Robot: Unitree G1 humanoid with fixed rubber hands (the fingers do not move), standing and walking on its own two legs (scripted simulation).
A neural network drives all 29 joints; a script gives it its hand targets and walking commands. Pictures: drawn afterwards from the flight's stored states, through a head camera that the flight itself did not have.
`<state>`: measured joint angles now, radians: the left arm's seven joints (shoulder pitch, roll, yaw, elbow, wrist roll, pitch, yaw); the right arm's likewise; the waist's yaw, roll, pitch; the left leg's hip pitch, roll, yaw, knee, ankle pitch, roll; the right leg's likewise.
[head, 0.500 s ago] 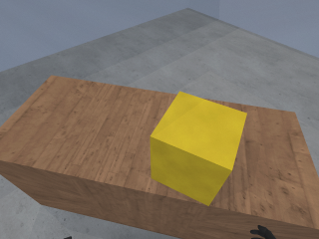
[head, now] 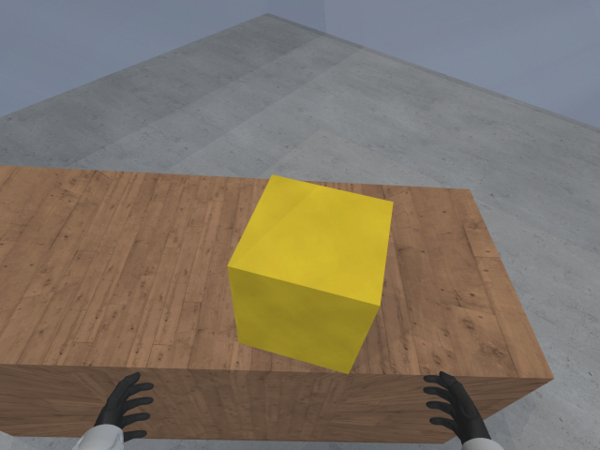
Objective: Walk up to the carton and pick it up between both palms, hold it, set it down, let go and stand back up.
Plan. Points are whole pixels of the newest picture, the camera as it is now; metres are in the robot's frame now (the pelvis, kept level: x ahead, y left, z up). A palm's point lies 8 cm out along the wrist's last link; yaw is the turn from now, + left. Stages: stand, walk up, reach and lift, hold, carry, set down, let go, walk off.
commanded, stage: reach and lift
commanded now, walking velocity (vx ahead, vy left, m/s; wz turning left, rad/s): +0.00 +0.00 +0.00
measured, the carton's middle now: (311, 276) +0.41 +0.02 -0.07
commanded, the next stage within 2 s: none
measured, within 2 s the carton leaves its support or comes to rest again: neither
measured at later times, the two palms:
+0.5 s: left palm (111, 388) +0.19 +0.28 -0.06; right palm (441, 409) +0.20 -0.17 -0.05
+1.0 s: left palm (100, 405) +0.17 +0.28 -0.05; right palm (430, 432) +0.17 -0.14 -0.05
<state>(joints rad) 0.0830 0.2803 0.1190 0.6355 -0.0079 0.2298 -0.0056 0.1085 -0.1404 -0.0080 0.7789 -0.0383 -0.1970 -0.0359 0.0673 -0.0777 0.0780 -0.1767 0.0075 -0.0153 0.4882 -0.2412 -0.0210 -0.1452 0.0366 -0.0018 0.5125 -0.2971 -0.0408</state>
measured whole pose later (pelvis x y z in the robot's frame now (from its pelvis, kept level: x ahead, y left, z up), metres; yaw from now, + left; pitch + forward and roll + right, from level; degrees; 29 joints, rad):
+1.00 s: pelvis +0.01 +0.04 +0.00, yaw -1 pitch -7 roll -1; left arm 0.23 0.32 -0.05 0.60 -0.18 -0.33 -0.13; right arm 0.22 -0.02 -0.01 0.74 0.10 -0.50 -0.13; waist 0.05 -0.02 0.05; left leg -0.11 0.00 0.01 0.51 -0.28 0.02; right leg -0.03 0.02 0.02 0.42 -0.27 0.01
